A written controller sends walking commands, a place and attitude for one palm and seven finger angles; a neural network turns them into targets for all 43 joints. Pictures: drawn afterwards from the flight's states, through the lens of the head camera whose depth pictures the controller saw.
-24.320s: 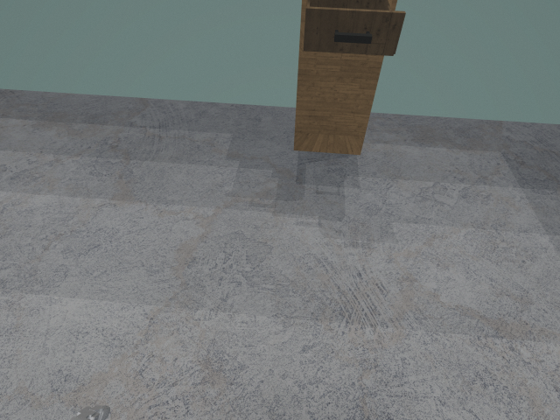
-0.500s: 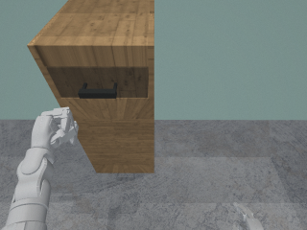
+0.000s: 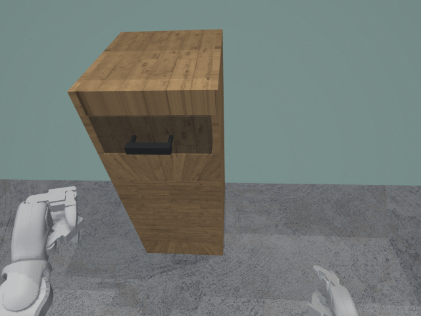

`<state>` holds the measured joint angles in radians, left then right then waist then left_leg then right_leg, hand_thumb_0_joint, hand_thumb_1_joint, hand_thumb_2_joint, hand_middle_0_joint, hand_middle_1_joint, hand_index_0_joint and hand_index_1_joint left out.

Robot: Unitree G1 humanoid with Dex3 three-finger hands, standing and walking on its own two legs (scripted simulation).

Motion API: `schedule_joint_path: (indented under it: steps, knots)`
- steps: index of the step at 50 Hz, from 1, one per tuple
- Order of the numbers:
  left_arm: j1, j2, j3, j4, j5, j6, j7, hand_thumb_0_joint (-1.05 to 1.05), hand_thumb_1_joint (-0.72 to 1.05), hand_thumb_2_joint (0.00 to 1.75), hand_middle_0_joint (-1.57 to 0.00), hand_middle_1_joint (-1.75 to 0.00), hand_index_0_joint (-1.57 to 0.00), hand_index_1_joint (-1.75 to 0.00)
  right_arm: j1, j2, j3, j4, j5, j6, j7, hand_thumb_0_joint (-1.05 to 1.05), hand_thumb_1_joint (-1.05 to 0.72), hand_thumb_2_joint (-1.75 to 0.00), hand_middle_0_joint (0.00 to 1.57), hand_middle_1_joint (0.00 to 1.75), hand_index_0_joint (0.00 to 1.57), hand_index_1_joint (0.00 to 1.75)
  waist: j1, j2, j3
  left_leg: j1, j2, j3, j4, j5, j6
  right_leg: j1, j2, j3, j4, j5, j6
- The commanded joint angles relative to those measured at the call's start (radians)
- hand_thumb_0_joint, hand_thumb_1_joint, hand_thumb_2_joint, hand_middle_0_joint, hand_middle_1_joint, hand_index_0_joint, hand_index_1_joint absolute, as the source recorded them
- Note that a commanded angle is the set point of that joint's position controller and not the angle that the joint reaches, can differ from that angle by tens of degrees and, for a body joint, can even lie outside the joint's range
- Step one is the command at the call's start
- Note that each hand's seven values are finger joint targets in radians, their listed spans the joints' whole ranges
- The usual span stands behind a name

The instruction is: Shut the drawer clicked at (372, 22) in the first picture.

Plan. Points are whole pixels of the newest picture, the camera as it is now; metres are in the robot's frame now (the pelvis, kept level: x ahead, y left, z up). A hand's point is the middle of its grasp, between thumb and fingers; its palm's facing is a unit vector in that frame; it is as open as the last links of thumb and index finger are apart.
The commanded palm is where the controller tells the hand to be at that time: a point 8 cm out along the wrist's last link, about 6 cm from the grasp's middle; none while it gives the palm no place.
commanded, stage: draw the hand back to the body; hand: left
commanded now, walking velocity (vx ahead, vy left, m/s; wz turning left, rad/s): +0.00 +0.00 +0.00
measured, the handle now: (150, 143) +0.56 +0.24 +0.00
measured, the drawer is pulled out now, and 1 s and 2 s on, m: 0.00 0.00 0.00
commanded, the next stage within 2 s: step back with the hand held close in 0.36 s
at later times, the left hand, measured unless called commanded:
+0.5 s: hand (57, 241) +0.17 +0.23 +0.16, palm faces +0.40 -0.83 -0.38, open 3.2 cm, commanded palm +0.13 +0.28 +0.17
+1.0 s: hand (17, 268) +0.14 +0.27 +0.15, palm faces +0.30 -0.81 -0.50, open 3.2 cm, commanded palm +0.08 +0.31 +0.17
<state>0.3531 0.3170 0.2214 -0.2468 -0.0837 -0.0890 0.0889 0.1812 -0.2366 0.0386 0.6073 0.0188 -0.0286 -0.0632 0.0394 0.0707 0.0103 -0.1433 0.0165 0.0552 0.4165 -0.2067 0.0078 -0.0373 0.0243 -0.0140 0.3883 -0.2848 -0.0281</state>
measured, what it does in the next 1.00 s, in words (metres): shifts its weight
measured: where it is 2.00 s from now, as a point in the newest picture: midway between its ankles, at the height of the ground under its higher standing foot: outside the picture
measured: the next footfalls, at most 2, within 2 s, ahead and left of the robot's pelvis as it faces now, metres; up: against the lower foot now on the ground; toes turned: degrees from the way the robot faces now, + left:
right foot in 1.66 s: -0.24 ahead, -0.04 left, +0.00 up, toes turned -3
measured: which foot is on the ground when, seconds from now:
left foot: down 0.00-1.00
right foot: down 0.00-1.00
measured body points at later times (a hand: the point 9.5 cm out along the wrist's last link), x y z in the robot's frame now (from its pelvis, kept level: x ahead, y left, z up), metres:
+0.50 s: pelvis +0.00 +0.00 +0.00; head -0.03 -0.03 +0.45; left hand +0.15 +0.28 +0.18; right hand +0.19 -0.22 -0.08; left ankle +0.02 +0.11 -0.74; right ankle -0.04 -0.10 -0.74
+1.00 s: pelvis -0.06 +0.03 -0.01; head -0.04 +0.03 +0.44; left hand +0.11 +0.31 +0.18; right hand +0.11 -0.21 -0.08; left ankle +0.02 +0.12 -0.74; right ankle -0.04 -0.10 -0.74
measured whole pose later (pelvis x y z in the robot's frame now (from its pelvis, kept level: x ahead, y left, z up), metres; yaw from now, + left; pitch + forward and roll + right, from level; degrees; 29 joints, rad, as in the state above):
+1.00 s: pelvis -0.06 +0.03 -0.01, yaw -1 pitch +0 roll -2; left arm 0.65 0.41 0.38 -0.57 -0.05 -0.21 0.12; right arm 0.20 -0.22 -0.02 0.53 0.02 -0.01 -0.07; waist -0.01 0.03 0.04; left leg -0.35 0.01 0.07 0.49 -0.15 0.06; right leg -0.25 0.01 0.00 0.47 -0.22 0.02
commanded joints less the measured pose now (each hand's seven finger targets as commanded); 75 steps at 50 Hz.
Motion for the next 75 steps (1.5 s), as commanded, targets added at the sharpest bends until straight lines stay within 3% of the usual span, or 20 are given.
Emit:
schedule_joint_path:
  steps: [1,10,12,24,25,28,31,38,43,51,55,59,61,63,65,67,69,70,72,75]
  knots:
    - [-0.034,0.187,0.133,-0.322,-0.004,-0.07,0.013,0.0,0.9,0.9,-1.4,-1.6,-1.4,-1.6,-0.139,-0.101,-0.046,-0.166,-0.01,-0.069,0.0,0.0,-0.9,-0.9,0.2,0.3,0.2,0.3,0.012,-0.012,-0.095,0.148,0.002,-0.022,-0.022,0.216,0.03,-0.095,-0.024,0.011,-0.08,0.302,0.009]
    - [0.15,0.174,0.167,-0.404,-0.006,-0.09,0.019,0.0,0.9,0.9,-1.4,-1.6,-1.4,-1.6,-0.13,-0.089,-0.055,-0.166,-0.01,-0.104,-0.008,0.0,-0.9,-0.9,0.2,0.3,0.2,0.3,0.015,-0.037,-0.028,0.119,0.005,-0.019,-0.01,0.155,0.03,-0.134,-0.026,0.013,-0.09,0.248,0.014]
    - [0.121,0.162,0.155,-0.379,-0.005,-0.088,0.018,0.0,0.9,0.9,-1.4,-1.6,-1.4,-1.6,-0.129,-0.095,-0.061,-0.165,-0.008,-0.103,-0.012,0.0,-0.9,-0.9,0.2,0.3,0.2,0.3,0.007,-0.084,0.002,0.114,0.009,-0.021,-0.011,0.129,0.034,-0.161,-0.025,0.014,-0.099,0.214,0.017]
    - [0.102,0.189,0.179,-0.396,-0.001,-0.092,0.026,0.0,0.9,0.9,-1.4,-1.6,-1.4,-1.6,-0.138,-0.089,-0.057,-0.168,-0.01,-0.12,-0.017,0.0,-0.9,-0.9,0.2,0.3,0.2,0.3,0.026,-0.052,-0.014,0.112,0.004,-0.023,-0.006,0.147,0.032,-0.136,-0.03,0.021,-0.099,0.235,0.013]
    - [-0.037,0.343,0.329,-0.492,0.011,-0.136,0.034,0.0,0.9,0.9,-1.4,-1.6,-1.4,-1.6,-0.121,-0.117,-0.066,-0.187,-0.012,-0.096,-0.006,0.0,-0.9,-0.9,0.2,0.3,0.2,0.3,-0.012,-0.065,0.059,0.042,0.02,-0.033,0.04,0.073,0.047,-0.244,-0.093,0.145,-0.16,0.305,0.029]
    - [0.164,0.186,0.212,-0.356,0.024,-0.141,0.014,0.0,0.9,0.9,-1.4,-1.6,-1.4,-1.6,-0.102,-0.099,-0.074,-0.18,-0.014,-0.057,0.005,0.0,-0.9,-0.9,0.2,0.3,0.2,0.3,-0.025,-0.104,-0.013,0.039,0.032,-0.033,0.059,0.15,0.044,-0.198,-0.12,0.111,-0.096,0.438,0.034]
    - [0.218,0.184,0.207,-0.396,0.025,-0.142,0.013,0.0,0.9,0.9,-1.4,-1.6,-1.4,-1.6,-0.1,-0.105,-0.085,-0.203,-0.013,-0.034,0.006,0.0,-0.9,-0.9,0.2,0.3,0.2,0.3,-0.024,-0.038,-0.095,0.066,0.052,-0.03,0.034,0.278,0.047,-0.164,-0.101,0.074,-0.036,0.47,0.046]
    - [0.286,0.243,0.269,-0.496,0.021,-0.147,0.034,0.0,0.9,0.9,-1.4,-1.6,-1.4,-1.6,-0.096,-0.1,-0.097,-0.241,-0.007,-0.004,-0.004,0.0,-0.9,-0.9,0.2,0.3,0.2,0.3,-0.023,-0.036,-0.16,0.019,0.075,-0.061,0.023,0.371,0.045,-0.138,-0.07,0.047,0.022,0.417,0.042]
    - [0.313,0.243,0.276,-0.518,0.02,-0.161,0.047,0.0,0.9,0.9,-1.4,-1.6,-1.4,-1.6,-0.085,-0.104,-0.102,-0.246,-0.008,-0.013,-0.008,0.0,-0.9,-0.9,0.2,0.3,0.2,0.3,-0.028,0.003,-0.139,-0.079,0.087,-0.087,-0.015,0.219,0.047,-0.14,-0.05,0.046,0.042,0.29,0.04]
    - [0.295,0.221,0.278,-0.513,0.043,-0.196,0.062,0.0,0.9,0.9,-1.4,-1.6,-1.4,-1.6,-0.076,-0.122,-0.101,-0.245,-0.006,-0.067,-0.019,0.0,-0.9,-0.9,0.2,0.3,0.2,0.3,-0.037,0.053,-0.056,-0.413,0.139,-0.189,-0.165,-0.355,0.085,-0.038,-0.003,0.044,0.143,0.066,0.045]
    - [0.264,0.228,0.296,-0.555,0.063,-0.213,0.065,0.0,0.9,0.9,-1.4,-1.6,-1.4,-1.6,-0.072,-0.125,-0.102,-0.243,-0.009,-0.101,-0.024,0.0,-0.9,-0.9,0.2,0.3,0.2,0.3,-0.032,0.105,-0.075,-0.538,0.183,-0.242,-0.21,-0.501,0.108,0.043,0.029,0.034,0.265,0.048,0.052]
    - [0.263,0.24,0.304,-0.567,0.052,-0.219,0.061,0.0,0.9,0.9,-1.4,-1.6,-1.4,-1.6,-0.05,-0.114,-0.11,-0.232,-0.013,-0.113,-0.019,0.0,-0.9,-0.9,0.2,0.3,0.2,0.3,-0.044,-0.054,-0.062,-0.416,0.082,-0.156,-0.016,-0.412,0.066,-0.155,-0.033,0.16,0.071,-0.087,0.011]
    - [0.231,0.218,0.263,-0.556,0.042,-0.218,0.07,0.0,0.9,0.9,-1.4,-1.6,-1.4,-1.6,-0.034,-0.098,-0.109,-0.196,-0.017,-0.11,-0.013,0.0,-0.9,-0.9,0.2,0.3,0.2,0.3,-0.057,-0.176,-0.04,-0.17,-0.002,-0.087,0.242,-0.233,0.011,-0.461,-0.16,0.287,-0.115,-0.22,-0.054]
    - [0.193,0.216,0.246,-0.532,0.043,-0.211,0.085,0.0,0.9,0.9,-1.4,-1.6,-1.4,-1.6,-0.034,-0.08,-0.105,-0.169,-0.022,-0.101,-0.007,0.0,-0.9,-0.9,0.2,0.3,0.2,0.3,-0.067,-0.243,-0.053,-0.083,-0.02,-0.074,0.377,-0.143,-0.003,-0.55,-0.244,0.303,-0.142,-0.16,-0.093]
    - [0.175,0.228,0.252,-0.533,0.045,-0.21,0.092,0.0,0.9,0.9,-1.4,-1.6,-1.4,-1.6,-0.044,-0.08,-0.103,-0.163,-0.021,-0.092,-0.01,0.0,-0.9,-0.9,0.2,0.3,0.2,0.3,-0.073,-0.181,-0.052,-0.073,-0.015,-0.088,0.271,-0.116,0.002,-0.524,-0.204,0.233,-0.076,-0.046,-0.065]
    - [0.162,0.236,0.258,-0.564,0.046,-0.221,0.089,0.0,0.9,0.9,-1.4,-1.6,-1.4,-1.6,-0.067,-0.108,-0.101,-0.182,-0.021,-0.091,-0.018,0.0,-0.9,-0.9,0.2,0.3,0.2,0.3,-0.065,-0.034,0.003,-0.193,0.05,-0.199,0.02,-0.202,0.035,-0.452,-0.069,0.138,0.028,-0.09,0.004]
    - [0.203,0.256,0.311,-0.598,0.071,-0.247,0.084,0.0,0.9,0.9,-1.4,-1.6,-1.4,-1.6,-0.099,-0.134,-0.105,-0.204,-0.025,-0.114,-0.026,0.0,-0.9,-0.9,0.2,0.3,0.2,0.3,-0.048,0.29,-0.062,-0.533,0.28,-0.498,-0.357,-0.676,0.124,-0.118,0.087,0.033,0.475,-0.098,0.059]
    - [0.195,0.268,0.335,-0.604,0.078,-0.246,0.082,0.0,0.9,0.9,-1.4,-1.6,-1.4,-1.6,-0.075,-0.111,-0.108,-0.198,-0.033,-0.122,-0.023,0.0,-0.9,-0.9,0.2,0.3,0.2,0.3,-0.048,0.25,-0.083,-0.572,0.326,-0.537,-0.392,-0.655,0.156,-0.104,0.092,0.061,0.687,-0.113,0.058]
    - [0.233,0.255,0.326,-0.595,0.066,-0.248,0.078,0.0,0.9,0.9,-1.4,-1.6,-1.4,-1.6,-0.065,-0.104,-0.123,-0.191,-0.03,-0.137,-0.001,0.0,-0.9,-0.9,0.2,0.3,0.2,0.3,-0.038,0.071,-0.121,-0.396,0.3,-0.424,-0.277,-0.451,0.158,-0.234,0.075,0.079,0.736,-0.164,0.047]
    - [0.298,0.22,0.286,-0.598,0.036,-0.243,0.081,0.0,0.9,0.9,-1.4,-1.6,-1.4,-1.6,-0.059,-0.084,-0.109,-0.175,-0.033,-0.15,0.016,0.0,-0.9,-0.9,0.2,0.3,0.2,0.3,-0.035,0.114,-0.134,-0.235,0.238,-0.307,-0.255,-0.308,0.109,-0.284,0.043,0.014,0.516,-0.239,0.031]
